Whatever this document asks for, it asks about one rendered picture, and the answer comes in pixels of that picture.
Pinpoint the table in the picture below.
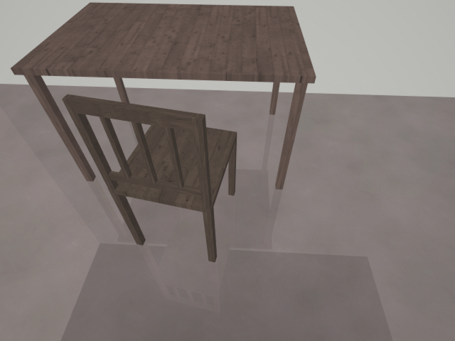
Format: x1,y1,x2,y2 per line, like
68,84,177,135
11,2,316,190

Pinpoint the chair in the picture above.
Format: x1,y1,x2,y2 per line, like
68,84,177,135
62,94,237,262

